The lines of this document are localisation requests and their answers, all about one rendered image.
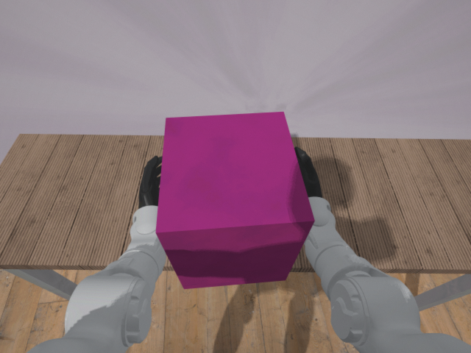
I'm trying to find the right robot forearm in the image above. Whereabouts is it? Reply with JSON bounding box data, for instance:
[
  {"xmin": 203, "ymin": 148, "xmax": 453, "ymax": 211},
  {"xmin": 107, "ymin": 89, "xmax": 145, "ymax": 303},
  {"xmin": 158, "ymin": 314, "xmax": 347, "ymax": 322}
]
[{"xmin": 304, "ymin": 196, "xmax": 420, "ymax": 325}]

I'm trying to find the carton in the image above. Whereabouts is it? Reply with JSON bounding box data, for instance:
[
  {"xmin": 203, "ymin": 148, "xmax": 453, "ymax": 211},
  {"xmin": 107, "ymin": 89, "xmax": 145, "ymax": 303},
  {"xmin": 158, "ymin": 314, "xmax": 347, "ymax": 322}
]
[{"xmin": 156, "ymin": 112, "xmax": 315, "ymax": 289}]

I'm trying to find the robot right upper arm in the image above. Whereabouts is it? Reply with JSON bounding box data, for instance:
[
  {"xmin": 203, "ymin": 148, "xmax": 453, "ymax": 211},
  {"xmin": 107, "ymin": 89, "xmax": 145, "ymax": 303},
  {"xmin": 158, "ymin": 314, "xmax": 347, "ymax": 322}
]
[{"xmin": 330, "ymin": 277, "xmax": 471, "ymax": 353}]

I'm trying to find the robot left hand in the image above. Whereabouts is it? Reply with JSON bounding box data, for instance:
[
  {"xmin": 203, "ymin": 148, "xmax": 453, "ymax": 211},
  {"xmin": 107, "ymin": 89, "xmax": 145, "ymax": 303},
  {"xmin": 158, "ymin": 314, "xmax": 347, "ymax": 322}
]
[{"xmin": 138, "ymin": 156, "xmax": 163, "ymax": 209}]

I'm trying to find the table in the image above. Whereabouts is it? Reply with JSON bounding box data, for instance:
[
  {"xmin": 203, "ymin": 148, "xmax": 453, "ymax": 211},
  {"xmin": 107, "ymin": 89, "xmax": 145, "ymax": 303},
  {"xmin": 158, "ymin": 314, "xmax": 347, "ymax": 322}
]
[{"xmin": 0, "ymin": 134, "xmax": 471, "ymax": 311}]

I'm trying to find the robot left upper arm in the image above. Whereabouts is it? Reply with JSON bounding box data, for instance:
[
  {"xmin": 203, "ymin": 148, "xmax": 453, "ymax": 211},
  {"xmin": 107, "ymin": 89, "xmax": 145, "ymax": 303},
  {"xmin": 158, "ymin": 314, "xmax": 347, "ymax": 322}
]
[{"xmin": 27, "ymin": 275, "xmax": 152, "ymax": 353}]

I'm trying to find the robot right hand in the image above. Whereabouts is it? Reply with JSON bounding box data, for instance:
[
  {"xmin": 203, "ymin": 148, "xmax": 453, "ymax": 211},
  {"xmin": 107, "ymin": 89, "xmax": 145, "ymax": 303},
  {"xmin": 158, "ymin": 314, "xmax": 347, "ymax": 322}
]
[{"xmin": 294, "ymin": 147, "xmax": 322, "ymax": 198}]

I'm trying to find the left robot forearm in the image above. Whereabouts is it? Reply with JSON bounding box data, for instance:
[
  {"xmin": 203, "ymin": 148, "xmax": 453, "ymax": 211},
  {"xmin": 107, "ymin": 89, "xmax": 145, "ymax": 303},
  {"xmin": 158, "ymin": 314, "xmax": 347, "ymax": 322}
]
[{"xmin": 65, "ymin": 205, "xmax": 166, "ymax": 332}]

